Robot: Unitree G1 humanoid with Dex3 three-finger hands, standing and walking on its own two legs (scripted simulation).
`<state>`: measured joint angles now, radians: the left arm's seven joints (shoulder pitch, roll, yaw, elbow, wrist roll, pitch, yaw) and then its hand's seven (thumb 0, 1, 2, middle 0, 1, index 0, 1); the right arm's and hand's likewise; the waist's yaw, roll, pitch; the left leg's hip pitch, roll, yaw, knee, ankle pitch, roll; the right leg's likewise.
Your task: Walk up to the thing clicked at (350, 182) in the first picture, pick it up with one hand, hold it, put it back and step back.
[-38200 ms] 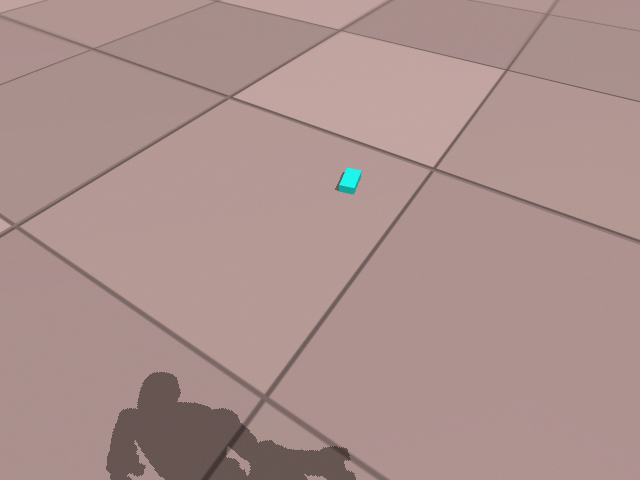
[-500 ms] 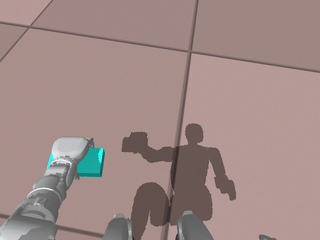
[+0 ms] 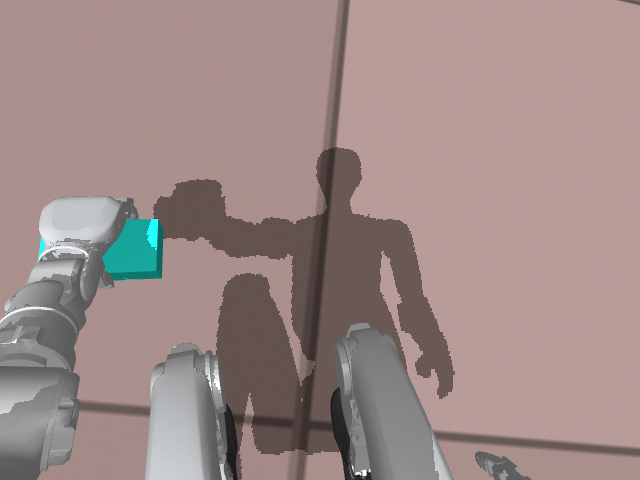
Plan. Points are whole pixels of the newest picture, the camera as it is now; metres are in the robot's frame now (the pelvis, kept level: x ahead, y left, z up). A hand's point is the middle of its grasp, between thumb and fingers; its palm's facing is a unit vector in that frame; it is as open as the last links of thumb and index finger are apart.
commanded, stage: crouch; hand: left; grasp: from above
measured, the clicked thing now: (104, 250) +0.45 +0.25 -0.18
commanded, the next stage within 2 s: lower in 0.98 s
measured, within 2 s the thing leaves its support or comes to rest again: neither
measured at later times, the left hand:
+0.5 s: hand (123, 249) +0.47 +0.24 -0.25, palm faces -0.46 +0.00 -0.89, open 10.3 cm
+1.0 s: hand (133, 250) +0.49 +0.24 -0.30, palm faces -0.46 +0.01 -0.89, open 10.3 cm
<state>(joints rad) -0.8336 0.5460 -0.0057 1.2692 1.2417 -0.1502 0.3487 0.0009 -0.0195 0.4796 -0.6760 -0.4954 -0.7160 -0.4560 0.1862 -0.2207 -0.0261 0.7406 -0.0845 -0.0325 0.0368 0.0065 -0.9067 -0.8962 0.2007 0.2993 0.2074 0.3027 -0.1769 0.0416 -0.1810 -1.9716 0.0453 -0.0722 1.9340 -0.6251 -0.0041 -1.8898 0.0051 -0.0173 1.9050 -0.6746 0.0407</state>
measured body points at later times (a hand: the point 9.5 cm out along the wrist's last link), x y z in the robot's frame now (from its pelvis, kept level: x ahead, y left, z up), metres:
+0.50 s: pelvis -0.01 +0.00 -0.09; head +0.24 +0.04 +0.29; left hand +0.49 +0.24 -0.20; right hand +0.03 -0.28 -0.20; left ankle +0.08 +0.13 -0.44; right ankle +0.07 -0.14 -0.44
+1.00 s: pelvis -0.01 +0.00 -0.14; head +0.24 +0.04 +0.23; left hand +0.51 +0.24 -0.25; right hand +0.00 -0.27 -0.24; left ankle +0.08 +0.13 -0.44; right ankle +0.07 -0.14 -0.44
